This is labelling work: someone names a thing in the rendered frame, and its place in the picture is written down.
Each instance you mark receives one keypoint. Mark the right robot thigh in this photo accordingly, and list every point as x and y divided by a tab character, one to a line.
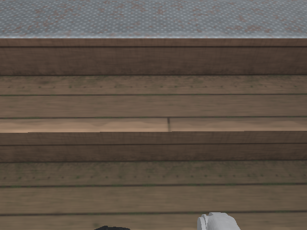
216	221

